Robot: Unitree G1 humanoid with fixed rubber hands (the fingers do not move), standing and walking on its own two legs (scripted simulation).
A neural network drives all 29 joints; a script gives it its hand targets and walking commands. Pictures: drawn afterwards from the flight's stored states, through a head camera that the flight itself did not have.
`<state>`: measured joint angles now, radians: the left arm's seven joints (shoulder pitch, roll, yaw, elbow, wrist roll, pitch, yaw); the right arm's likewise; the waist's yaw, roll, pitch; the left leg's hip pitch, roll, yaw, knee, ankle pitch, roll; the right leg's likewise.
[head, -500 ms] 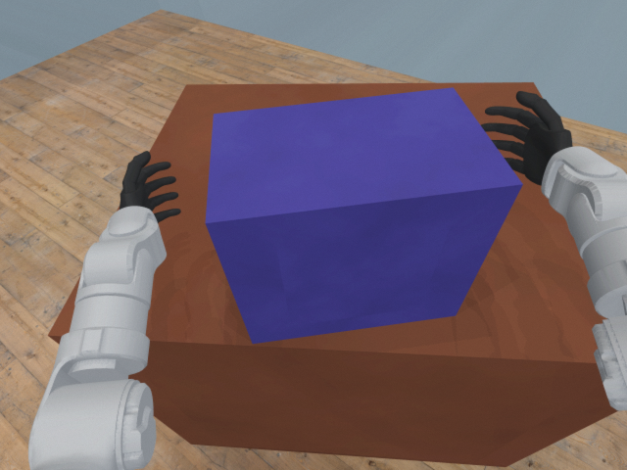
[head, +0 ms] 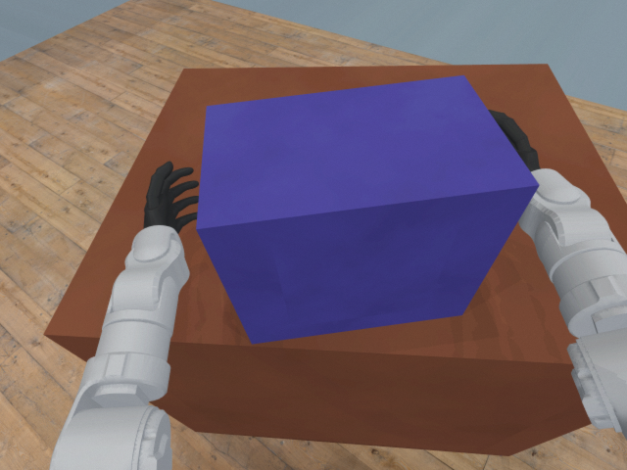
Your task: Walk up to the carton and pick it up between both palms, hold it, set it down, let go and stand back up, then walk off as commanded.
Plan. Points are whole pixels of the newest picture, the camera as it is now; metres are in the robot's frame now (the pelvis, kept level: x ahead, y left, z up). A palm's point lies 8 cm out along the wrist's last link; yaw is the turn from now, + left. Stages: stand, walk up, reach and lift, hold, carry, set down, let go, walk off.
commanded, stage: reach and lift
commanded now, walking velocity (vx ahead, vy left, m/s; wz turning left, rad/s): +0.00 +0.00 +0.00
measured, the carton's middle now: (348, 222) +0.41 +0.02 +0.09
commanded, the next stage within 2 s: none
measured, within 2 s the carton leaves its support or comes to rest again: leaves its support in 1.56 s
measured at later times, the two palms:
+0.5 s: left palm (188, 219) +0.39 +0.21 +0.11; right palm (507, 174) +0.47 -0.17 +0.13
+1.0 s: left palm (190, 219) +0.39 +0.21 +0.11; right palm (504, 175) +0.47 -0.17 +0.13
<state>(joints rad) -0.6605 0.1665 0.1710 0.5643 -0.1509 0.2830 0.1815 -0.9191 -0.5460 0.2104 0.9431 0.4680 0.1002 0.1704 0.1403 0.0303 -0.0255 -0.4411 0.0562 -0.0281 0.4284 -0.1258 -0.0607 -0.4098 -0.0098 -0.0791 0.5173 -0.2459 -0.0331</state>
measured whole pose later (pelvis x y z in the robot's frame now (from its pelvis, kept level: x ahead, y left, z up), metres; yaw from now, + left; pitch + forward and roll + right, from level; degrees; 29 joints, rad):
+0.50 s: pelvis +0.00 +0.00 +0.00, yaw +0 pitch +8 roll +1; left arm -0.71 0.08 0.17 0.58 -0.15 0.30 0.24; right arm -0.92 -0.50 0.20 0.94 0.42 0.10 0.10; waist 0.14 0.03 -0.03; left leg -0.44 0.06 -0.03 0.43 -0.12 -0.06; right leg -0.41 -0.01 -0.08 0.52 -0.24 -0.03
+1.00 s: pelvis +0.00 +0.00 +0.00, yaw +0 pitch +8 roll +1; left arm -0.71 0.07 0.17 0.58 -0.15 0.30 0.25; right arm -0.92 -0.49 0.20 0.94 0.43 0.10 0.06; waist 0.14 0.03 -0.03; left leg -0.44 0.06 -0.03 0.43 -0.12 -0.06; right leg -0.41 -0.01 -0.08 0.52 -0.24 -0.03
